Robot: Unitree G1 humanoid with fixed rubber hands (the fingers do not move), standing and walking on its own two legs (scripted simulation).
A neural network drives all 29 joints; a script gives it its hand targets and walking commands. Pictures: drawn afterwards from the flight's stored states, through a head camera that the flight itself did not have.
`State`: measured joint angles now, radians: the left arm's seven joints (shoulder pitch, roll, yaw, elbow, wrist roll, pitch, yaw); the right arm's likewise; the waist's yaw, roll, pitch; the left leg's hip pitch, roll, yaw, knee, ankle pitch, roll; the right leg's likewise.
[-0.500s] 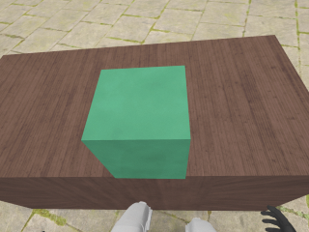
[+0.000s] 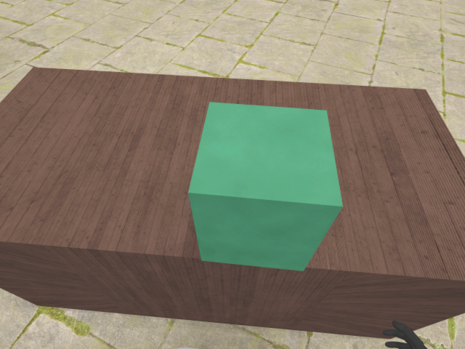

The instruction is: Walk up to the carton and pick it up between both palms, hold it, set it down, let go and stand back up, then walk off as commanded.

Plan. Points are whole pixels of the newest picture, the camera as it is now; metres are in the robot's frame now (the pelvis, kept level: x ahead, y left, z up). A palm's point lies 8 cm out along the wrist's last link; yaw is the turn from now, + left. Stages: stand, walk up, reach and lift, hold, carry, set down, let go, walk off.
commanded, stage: walk up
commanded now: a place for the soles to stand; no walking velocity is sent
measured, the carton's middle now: (259, 191) +0.39 -0.03 +0.02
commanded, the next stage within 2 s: reach and lift in 1.90 s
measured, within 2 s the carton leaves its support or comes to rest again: neither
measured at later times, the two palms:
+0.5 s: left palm out of the picture +0.07 +0.32 -0.09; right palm out of the picture +0.06 -0.29 -0.09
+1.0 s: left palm out of the picture +0.09 +0.30 -0.09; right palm out of the picture +0.05 -0.31 -0.09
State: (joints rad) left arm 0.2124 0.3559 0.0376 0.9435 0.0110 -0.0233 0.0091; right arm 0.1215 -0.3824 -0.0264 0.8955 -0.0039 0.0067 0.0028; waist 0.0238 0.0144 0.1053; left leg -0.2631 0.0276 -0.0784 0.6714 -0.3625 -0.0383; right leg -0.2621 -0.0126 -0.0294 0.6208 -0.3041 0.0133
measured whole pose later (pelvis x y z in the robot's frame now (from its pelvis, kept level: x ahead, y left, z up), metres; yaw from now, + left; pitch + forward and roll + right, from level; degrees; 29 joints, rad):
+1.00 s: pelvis -0.01 +0.00 +0.02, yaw -3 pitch -1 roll +0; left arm 0.07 0.36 0.02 1.12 0.02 0.00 -0.03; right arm 0.11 -0.37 -0.02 1.10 -0.02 -0.03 0.00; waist 0.00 0.00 0.05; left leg -0.15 0.02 -0.02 0.36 -0.19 -0.03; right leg -0.20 -0.02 0.02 0.38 -0.16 0.02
